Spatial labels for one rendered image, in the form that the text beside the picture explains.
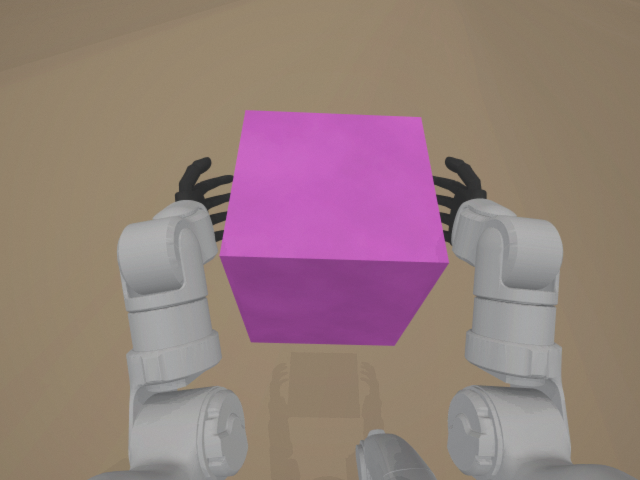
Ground carton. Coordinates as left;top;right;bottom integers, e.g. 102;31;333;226
219;110;449;346

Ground robot left upper arm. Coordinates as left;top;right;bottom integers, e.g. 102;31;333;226
88;386;248;480

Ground robot right upper arm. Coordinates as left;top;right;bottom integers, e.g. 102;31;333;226
447;385;638;480

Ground right robot thigh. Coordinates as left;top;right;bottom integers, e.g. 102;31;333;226
356;433;437;480

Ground right robot forearm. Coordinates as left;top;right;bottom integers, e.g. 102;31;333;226
451;198;571;458

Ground right robot hand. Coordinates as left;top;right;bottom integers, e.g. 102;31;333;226
433;157;487;246

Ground left robot hand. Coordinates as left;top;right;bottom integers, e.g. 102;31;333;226
175;157;234;242

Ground left robot forearm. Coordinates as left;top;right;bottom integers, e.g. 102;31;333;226
117;200;222;463

